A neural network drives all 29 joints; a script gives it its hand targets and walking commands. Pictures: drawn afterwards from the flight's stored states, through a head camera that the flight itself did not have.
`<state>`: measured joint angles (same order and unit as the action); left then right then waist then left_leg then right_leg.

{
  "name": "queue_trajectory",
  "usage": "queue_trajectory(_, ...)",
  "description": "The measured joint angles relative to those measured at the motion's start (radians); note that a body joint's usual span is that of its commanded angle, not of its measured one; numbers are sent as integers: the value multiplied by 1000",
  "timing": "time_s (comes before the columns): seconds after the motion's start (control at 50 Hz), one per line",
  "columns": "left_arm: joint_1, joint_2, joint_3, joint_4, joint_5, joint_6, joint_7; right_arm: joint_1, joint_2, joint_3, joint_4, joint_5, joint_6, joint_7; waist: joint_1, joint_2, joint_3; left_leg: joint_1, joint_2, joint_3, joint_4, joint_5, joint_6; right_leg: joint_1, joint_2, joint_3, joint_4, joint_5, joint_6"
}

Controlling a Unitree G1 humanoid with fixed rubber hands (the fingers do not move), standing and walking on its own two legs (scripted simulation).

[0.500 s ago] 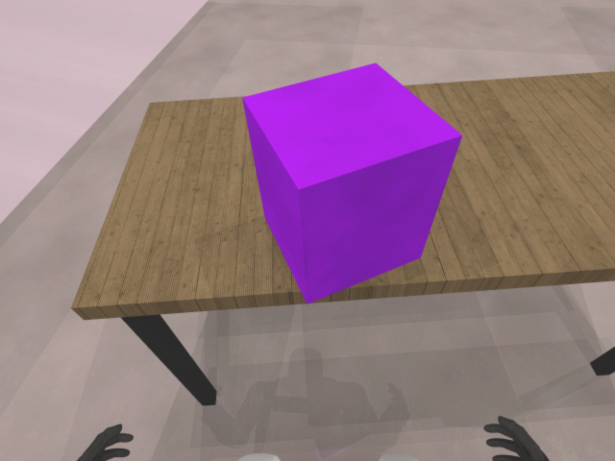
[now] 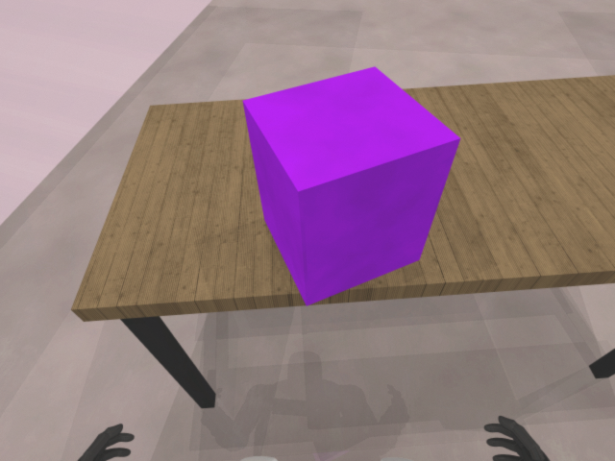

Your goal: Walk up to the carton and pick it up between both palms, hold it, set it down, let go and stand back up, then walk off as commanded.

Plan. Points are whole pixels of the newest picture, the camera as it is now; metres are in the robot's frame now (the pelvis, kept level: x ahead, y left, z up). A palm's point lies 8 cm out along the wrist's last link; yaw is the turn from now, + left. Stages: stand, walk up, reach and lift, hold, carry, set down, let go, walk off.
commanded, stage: walk up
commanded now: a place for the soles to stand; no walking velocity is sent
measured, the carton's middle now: (340, 188) +0.48 -0.03 +0.08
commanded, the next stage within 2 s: none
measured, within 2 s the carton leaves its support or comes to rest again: neither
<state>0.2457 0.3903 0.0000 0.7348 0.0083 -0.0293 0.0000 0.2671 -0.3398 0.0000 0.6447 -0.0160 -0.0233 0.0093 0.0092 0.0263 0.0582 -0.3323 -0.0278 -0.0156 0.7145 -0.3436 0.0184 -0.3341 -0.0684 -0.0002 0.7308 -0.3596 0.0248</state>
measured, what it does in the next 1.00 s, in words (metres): stands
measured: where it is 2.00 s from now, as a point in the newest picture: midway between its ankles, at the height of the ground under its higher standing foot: outside the picture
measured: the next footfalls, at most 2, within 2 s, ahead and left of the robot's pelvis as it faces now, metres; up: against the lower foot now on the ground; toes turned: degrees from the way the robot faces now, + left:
none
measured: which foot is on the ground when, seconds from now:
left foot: down 0.00-1.00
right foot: down 0.00-1.00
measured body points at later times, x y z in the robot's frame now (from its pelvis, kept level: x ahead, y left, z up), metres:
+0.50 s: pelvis +0.00 +0.00 +0.00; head +0.01 -0.01 +0.45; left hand +0.11 +0.31 -0.09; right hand +0.13 -0.27 -0.10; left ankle +0.03 +0.12 -0.72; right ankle +0.02 -0.15 -0.71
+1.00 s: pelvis +0.00 +0.00 +0.00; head +0.01 -0.01 +0.45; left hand +0.11 +0.31 -0.09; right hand +0.13 -0.27 -0.10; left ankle +0.03 +0.12 -0.72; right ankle +0.02 -0.15 -0.72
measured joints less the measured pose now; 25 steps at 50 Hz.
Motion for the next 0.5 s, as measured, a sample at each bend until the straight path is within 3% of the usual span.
queue_trajectory(0.5, 0, 1, 0, 0, 0, 1, 0, 0, 0, 0, 0, 0, -2, -1, 0, -1, -4, 0, 0, 0, 0, 0, 0, 0, 0, 0, 0, 0, 0)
